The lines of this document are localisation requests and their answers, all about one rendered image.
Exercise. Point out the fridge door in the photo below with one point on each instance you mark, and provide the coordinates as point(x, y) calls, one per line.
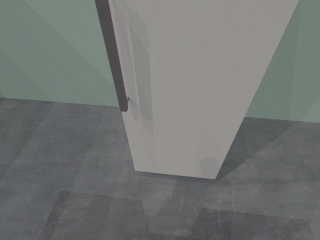
point(191, 69)

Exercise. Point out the handle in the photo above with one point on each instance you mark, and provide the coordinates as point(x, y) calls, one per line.
point(106, 23)

